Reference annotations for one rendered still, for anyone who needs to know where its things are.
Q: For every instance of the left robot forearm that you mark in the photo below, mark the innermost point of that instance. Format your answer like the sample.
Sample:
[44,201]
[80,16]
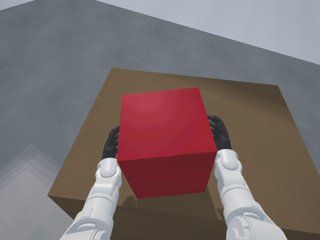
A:
[100,205]

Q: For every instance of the right robot upper arm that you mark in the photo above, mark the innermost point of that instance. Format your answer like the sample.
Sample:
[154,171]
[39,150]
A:
[246,228]

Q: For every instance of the robot left hand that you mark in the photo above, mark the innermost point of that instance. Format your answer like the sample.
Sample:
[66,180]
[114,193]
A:
[110,149]

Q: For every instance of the carton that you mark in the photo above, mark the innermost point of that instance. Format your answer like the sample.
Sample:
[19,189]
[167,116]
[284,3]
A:
[165,145]

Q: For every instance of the robot right hand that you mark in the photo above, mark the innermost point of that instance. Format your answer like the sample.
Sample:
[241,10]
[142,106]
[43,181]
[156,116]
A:
[221,137]

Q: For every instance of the pedestal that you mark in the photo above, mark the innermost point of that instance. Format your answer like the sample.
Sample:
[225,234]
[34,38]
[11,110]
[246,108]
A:
[276,164]

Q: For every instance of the right robot forearm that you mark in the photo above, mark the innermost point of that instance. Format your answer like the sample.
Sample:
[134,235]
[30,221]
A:
[234,192]

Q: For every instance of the left robot upper arm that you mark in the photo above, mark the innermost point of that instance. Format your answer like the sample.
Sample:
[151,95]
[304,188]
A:
[94,234]

